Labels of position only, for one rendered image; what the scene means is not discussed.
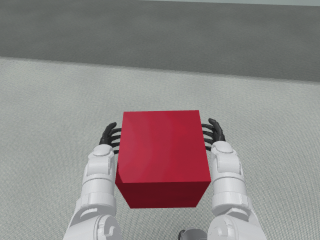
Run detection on right robot thigh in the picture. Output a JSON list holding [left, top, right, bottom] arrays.
[[180, 228, 208, 240]]

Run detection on left robot upper arm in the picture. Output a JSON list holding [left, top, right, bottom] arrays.
[[63, 214, 123, 240]]

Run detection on left robot forearm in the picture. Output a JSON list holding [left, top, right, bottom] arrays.
[[66, 144, 117, 232]]

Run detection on carton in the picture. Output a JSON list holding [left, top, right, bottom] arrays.
[[115, 110, 211, 209]]

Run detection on right robot upper arm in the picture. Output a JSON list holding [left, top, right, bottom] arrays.
[[207, 214, 267, 240]]

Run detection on left robot hand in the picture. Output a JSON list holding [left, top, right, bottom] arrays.
[[99, 122, 122, 154]]

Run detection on right robot forearm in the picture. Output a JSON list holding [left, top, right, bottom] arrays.
[[209, 141, 263, 231]]

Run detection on right robot hand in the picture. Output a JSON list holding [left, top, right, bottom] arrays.
[[201, 118, 226, 151]]

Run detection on robot right shin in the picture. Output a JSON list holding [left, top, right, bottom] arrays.
[[183, 227, 195, 234]]

